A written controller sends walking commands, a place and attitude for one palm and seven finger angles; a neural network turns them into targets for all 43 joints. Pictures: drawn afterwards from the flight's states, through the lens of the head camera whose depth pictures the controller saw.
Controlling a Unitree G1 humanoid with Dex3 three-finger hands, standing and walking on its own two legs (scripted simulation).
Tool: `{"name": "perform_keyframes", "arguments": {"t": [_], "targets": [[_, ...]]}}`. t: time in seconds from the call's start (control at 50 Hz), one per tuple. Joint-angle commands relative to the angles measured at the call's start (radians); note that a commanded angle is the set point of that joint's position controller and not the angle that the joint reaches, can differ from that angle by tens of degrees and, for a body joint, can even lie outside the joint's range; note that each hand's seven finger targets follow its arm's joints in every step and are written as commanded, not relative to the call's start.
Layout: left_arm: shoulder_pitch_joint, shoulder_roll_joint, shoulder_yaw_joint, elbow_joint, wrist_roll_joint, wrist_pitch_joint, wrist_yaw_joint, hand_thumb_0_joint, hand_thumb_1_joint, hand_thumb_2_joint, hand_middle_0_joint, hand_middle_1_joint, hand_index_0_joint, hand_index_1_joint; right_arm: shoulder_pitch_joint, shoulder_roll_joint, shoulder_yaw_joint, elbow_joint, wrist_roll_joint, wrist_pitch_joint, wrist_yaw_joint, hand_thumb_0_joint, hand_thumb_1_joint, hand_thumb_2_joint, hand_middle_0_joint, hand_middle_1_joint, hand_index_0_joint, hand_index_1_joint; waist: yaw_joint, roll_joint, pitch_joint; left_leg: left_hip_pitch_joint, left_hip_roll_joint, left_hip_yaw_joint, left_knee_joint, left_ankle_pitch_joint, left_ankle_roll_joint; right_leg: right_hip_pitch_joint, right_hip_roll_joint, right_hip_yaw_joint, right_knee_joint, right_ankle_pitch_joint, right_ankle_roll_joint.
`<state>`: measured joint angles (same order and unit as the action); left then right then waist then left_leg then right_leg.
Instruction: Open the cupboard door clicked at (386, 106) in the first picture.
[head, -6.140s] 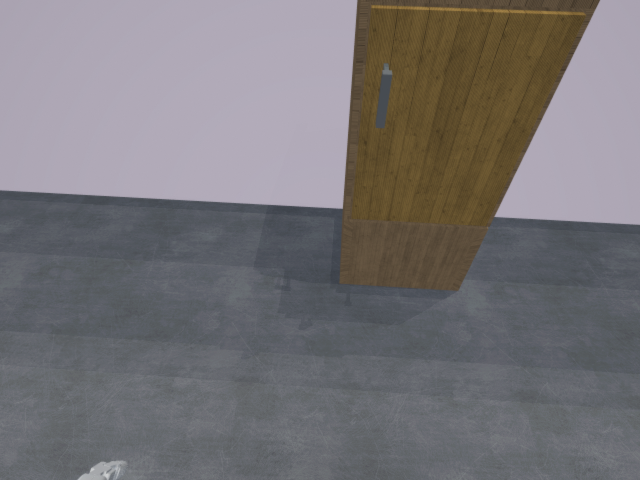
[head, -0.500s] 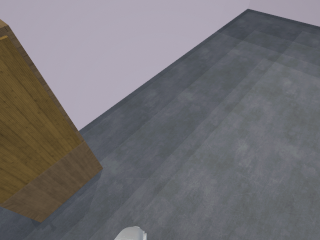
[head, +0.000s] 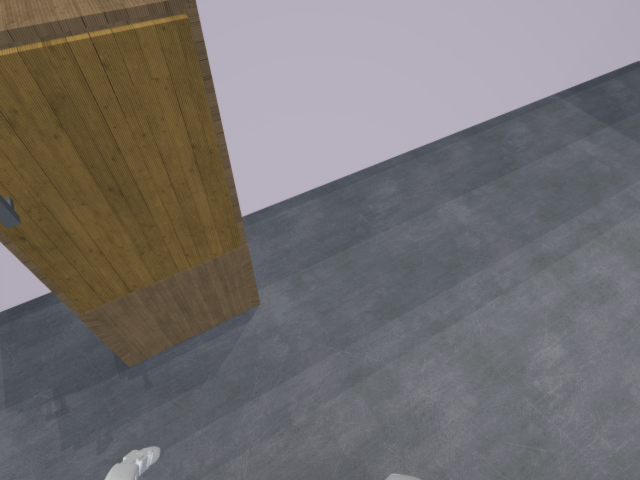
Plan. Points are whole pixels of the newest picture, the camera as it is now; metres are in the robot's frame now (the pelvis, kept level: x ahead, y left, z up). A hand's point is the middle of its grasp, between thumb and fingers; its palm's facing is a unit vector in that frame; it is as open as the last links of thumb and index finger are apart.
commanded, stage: turn to face it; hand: left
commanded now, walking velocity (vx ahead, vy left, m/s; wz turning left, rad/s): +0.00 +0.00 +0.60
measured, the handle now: out of the picture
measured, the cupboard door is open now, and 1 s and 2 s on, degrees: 0 0 0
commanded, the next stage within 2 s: take the last steps up to it in 0.86 s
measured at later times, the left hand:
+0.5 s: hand out of the picture -0.05 +0.22 -0.18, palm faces +0.37 -0.90 -0.24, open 7.4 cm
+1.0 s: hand out of the picture -0.02 +0.21 -0.15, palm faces +0.49 -0.83 -0.26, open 7.4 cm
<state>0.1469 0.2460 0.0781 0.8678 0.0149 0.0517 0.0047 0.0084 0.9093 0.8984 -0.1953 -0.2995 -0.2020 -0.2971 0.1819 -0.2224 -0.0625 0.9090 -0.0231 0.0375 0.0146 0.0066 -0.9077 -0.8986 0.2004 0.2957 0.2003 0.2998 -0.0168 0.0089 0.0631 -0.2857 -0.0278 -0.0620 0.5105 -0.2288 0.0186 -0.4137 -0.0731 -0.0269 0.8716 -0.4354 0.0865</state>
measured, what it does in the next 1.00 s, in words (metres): steps on the spot, turning left: right foot, then left foot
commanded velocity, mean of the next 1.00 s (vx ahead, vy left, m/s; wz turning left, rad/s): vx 0.02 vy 0.00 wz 0.39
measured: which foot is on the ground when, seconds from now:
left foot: down 0.00-0.10, up 0.12-0.48, down 0.50-1.00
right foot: up 0.00-0.08, down 0.10-0.50, up 0.52-0.98, down 1.00-1.00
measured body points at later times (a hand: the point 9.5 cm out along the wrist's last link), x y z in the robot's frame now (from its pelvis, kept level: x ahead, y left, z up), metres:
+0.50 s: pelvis -0.01 +0.01 -0.01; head +0.02 +0.03 +0.43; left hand -0.07 +0.26 -0.16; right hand +0.17 -0.22 -0.14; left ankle -0.05 +0.10 -0.74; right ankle +0.01 -0.14 -0.74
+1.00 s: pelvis -0.02 -0.01 +0.00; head +0.01 -0.02 +0.44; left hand -0.05 +0.25 -0.13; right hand +0.13 -0.19 -0.17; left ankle -0.05 +0.10 -0.74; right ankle +0.02 -0.11 -0.74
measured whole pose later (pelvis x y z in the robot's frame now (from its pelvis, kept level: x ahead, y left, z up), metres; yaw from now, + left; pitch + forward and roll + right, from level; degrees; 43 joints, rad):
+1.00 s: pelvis -0.02 -0.01 +0.00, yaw +28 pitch +0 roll +1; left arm 0.18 0.18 0.04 0.93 0.01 0.02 0.02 0.01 0.91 0.90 -0.20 -0.30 -0.20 -0.30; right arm 0.25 -0.18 -0.05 0.99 -0.01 0.03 0.00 0.01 -0.91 -0.90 0.20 0.30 0.20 0.30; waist -0.02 0.02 0.03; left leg -0.27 -0.07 -0.05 0.51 -0.23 0.02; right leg -0.23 -0.04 -0.05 0.54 -0.31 0.03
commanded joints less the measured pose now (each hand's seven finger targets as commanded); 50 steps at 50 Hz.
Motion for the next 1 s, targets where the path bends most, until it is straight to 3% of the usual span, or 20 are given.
{"name": "perform_keyframes", "arguments": {"t": [0.0,0.04,0.06,0.08,0.1,0.14,0.18,0.34,0.42,0.44,0.46,0.48,0.5,0.58,0.62,0.82,0.92,0.94,0.96,0.98], "targets": [[0.063,0.067,0.01,-0.076,-0.011,-0.035,0.015,0.0,0.9,0.9,-0.2,-0.3,-0.2,-0.3,-0.022,-0.217,-0.064,-0.086,-0.005,-0.009,-0.014,0.0,-0.9,-0.9,0.2,0.3,0.2,0.3,0.014,0.166,-0.111,0.019,0.21,-0.288,-0.092,0.335,0.132,0.134,0.053,-0.011,-0.217,0.064,-0.01],[0.132,0.11,0.02,-0.064,-0.007,-0.051,0.021,0.0,0.9,0.9,-0.2,-0.3,-0.2,-0.3,-0.037,-0.187,-0.063,-0.098,0.007,-0.008,-0.009,0.0,-0.9,-0.9,0.2,0.3,0.2,0.3,0.055,0.073,-0.128,-0.107,0.137,-0.259,0.013,0.227,0.066,0.331,0.012,0.018,-0.471,0.214,-0.023],[0.163,0.192,0.037,-0.067,0.011,-0.061,0.03,0.0,0.9,0.9,-0.2,-0.3,-0.2,-0.3,-0.014,-0.116,-0.053,-0.115,0.014,-0.01,-0.003,0.0,-0.9,-0.9,0.2,0.3,0.2,0.3,0.065,-0.165,-0.144,-0.284,0.016,-0.118,0.214,-0.05,-0.013,0.456,-0.224,0.243,-0.597,0.203,-0.091],[0.146,0.248,0.037,-0.082,0.013,-0.057,0.029,0.0,0.9,0.9,-0.2,-0.3,-0.2,-0.3,-0.017,-0.1,-0.051,-0.136,0.006,-0.01,-0.003,0.0,-0.9,-0.9,0.2,0.3,0.2,0.3,0.062,-0.292,-0.132,-0.343,-0.056,-0.004,0.434,-0.354,-0.058,0.383,-0.421,0.39,-0.611,0.305,-0.201],[0.115,0.214,0.038,-0.088,0.006,-0.06,0.033,0.0,0.9,0.9,-0.2,-0.3,-0.2,-0.3,-0.026,-0.139,-0.06,-0.124,-0.005,0.003,-0.003,0.0,-0.9,-0.9,0.2,0.3,0.2,0.3,0.056,-0.292,-0.107,-0.32,-0.002,-0.053,0.58,-0.345,-0.05,0.276,-0.408,0.367,-0.617,0.284,-0.228],[0.01,0.154,0.019,-0.106,0.005,-0.055,0.033,0.0,0.9,0.9,-0.2,-0.3,-0.2,-0.3,-0.004,-0.134,-0.063,-0.088,-0.003,0.017,0.009,0.0,-0.9,-0.9,0.2,0.3,0.2,0.3,-0.002,-0.176,-0.035,-0.312,0.034,-0.026,0.723,-0.222,-0.06,0.192,-0.311,0.217,-0.596,0.255,-0.206],[-0.013,0.121,0.006,-0.105,0.009,-0.064,0.032,0.0,0.9,0.9,-0.2,-0.3,-0.2,-0.3,0.023,-0.113,-0.052,-0.063,-0.004,0.02,0.019,0.0,-0.9,-0.9,0.2,0.3,0.2,0.3,-0.018,-0.17,-0.029,-0.302,0.047,0.024,0.724,-0.154,-0.083,0.216,-0.252,0.065,-0.553,0.381,-0.186],[0.138,0.18,0.02,-0.026,0.017,-0.052,0.027,0.0,0.9,0.9,-0.2,-0.3,-0.2,-0.3,-0.102,-0.079,-0.025,-0.085,0.009,0.016,0.021,0.0,-0.9,-0.9,0.2,0.3,0.2,0.3,0.064,-0.225,-0.047,-0.181,0.049,0.142,0.355,-0.226,-0.085,0.309,-0.295,-0.036,-0.489,0.58,-0.203],[0.122,0.196,0.032,-0.016,0.013,-0.042,0.023,0.0,0.9,0.9,-0.2,-0.3,-0.2,-0.3,-0.023,-0.089,-0.018,-0.07,0.009,-0.003,0.013,0.0,-0.9,-0.9,0.2,0.3,0.2,0.3,0.029,-0.21,-0.11,-0.013,0.031,0.187,0.075,-0.1,-0.062,0.303,-0.282,-0.112,-0.356,0.605,-0.15],[0.12,0.184,0.03,-0.012,0.005,-0.036,0.02,0.0,0.9,0.9,-0.2,-0.3,-0.2,-0.3,0.019,-0.118,-0.025,-0.061,0.007,-0.01,0.013,0.0,-0.9,-0.9,0.2,0.3,0.2,0.3,0.001,-0.144,-0.129,0.114,0.047,0.162,-0.059,0.026,-0.047,0.225,-0.265,-0.137,-0.252,0.542,-0.108],[0.14,0.138,0.027,-0.036,-0.003,-0.031,0.015,0.0,0.9,0.9,-0.2,-0.3,-0.2,-0.3,0.072,-0.214,-0.047,-0.058,0.001,-0.023,0.008,0.0,-0.9,-0.9,0.2,0.3,0.2,0.3,-0.027,0.087,-0.184,0.297,0.223,-0.071,-0.126,0.259,0.03,0.023,-0.176,-0.176,-0.051,0.298,-0.041],[0.104,0.071,0.002,-0.079,-0.004,-0.03,0.011,0.0,0.9,0.9,-0.2,-0.3,-0.2,-0.3,0.129,-0.305,-0.065,-0.049,0.003,-0.023,0.001,0.0,-0.9,-0.9,0.2,0.3,0.2,0.3,-0.054,0.332,-0.174,0.351,0.445,-0.318,-0.141,0.659,0.168,-0.186,-0.068,-0.146,0.14,-0.247,0.012],[0.031,0.088,-0.003,-0.078,0.004,-0.019,0.022,0.0,0.9,0.9,-0.2,-0.3,-0.2,-0.3,0.181,-0.292,-0.064,-0.016,0.004,-0.024,-0.014,0.0,-0.9,-0.9,0.2,0.3,0.2,0.3,-0.09,0.246,-0.195,0.315,0.446,-0.307,-0.129,0.662,0.207,-0.177,-0.066,-0.035,0.247,-0.235,-0.006],[0.068,0.085,0.006,-0.005,0.0,-0.021,0.008,0.0,0.9,0.9,-0.2,-0.3,-0.2,-0.3,-0.002,-0.185,-0.023,-0.051,0.001,-0.032,-0.031,0.0,-0.9,-0.9,0.2,0.3,0.2,0.3,0.003,0.145,-0.094,0.161,0.284,-0.122,-0.155,0.495,0.141,-0.128,-0.061,0.001,0.297,0.003,-0.005],[0.087,0.081,0.004,0.012,0.0,-0.016,0.007,0.0,0.9,0.9,-0.2,-0.3,-0.2,-0.3,-0.004,-0.176,-0.02,-0.049,0.003,-0.034,-0.031,0.0,-0.9,-0.9,0.2,0.3,0.2,0.3,0.007,0.133,-0.084,0.138,0.256,-0.098,-0.177,0.455,0.133,-0.088,-0.047,-0.007,0.25,0.037,-0.001],[0.027,0.041,-0.007,0.001,-0.003,-0.017,0.018,0.0,0.9,0.9,-0.2,-0.3,-0.2,-0.3,0.059,-0.158,-0.025,-0.009,-0.004,-0.024,-0.033,0.0,-0.9,-0.9,0.2,0.3,0.2,0.3,-0.018,0.119,-0.062,0.14,0.268,-0.222,-0.201,0.331,0.168,-0.005,0.002,0.001,-0.015,-0.013,-0.012],[0.127,0.028,-0.012,0.032,-0.01,-0.04,0.028,0.0,0.9,0.9,-0.2,-0.3,-0.2,-0.3,0.038,-0.142,-0.027,0.001,0.002,-0.022,-0.03,0.0,-0.9,-0.9,0.2,0.3,0.2,0.3,0.031,0.106,-0.11,0.073,0.212,-0.224,-0.116,0.356,0.128,0.208,0.04,-0.02,-0.353,0.154,-0.033],[0.152,0.047,-0.011,0.042,-0.008,-0.051,0.032,0.0,0.9,0.9,-0.2,-0.3,-0.2,-0.3,0.042,-0.12,-0.022,0.008,0.009,-0.025,-0.027,0.0,-0.9,-0.9,0.2,0.3,0.2,0.3,0.044,0.072,-0.118,0.013,0.177,-0.202,-0.07,0.288,0.088,0.313,0.017,0.0,-0.488,0.255,-0.037],[0.175,0.09,-0.005,0.054,0.002,-0.064,0.037,0.0,0.9,0.9,-0.2,-0.3,-0.2,-0.3,0.06,-0.061,-0.013,0.011,0.016,-0.028,-0.022,0.0,-0.9,-0.9,0.2,0.3,0.2,0.3,0.047,-0.073,-0.133,-0.1,0.094,-0.114,0.04,0.064,0.027,0.42,-0.122,0.14,-0.586,0.238,-0.074],[0.184,0.157,0.003,0.06,0.011,-0.071,0.035,0.0,0.9,0.9,-0.2,-0.3,-0.2,-0.3,0.055,-0.012,0.001,-0.009,0.016,-0.028,-0.019,0.0,-0.9,-0.9,0.2,0.3,0.2,0.3,0.048,-0.27,-0.096,-0.227,-0.027,0.01,0.178,-0.239,-0.03,0.413,-0.314,0.349,-0.65,0.196,-0.174]]}}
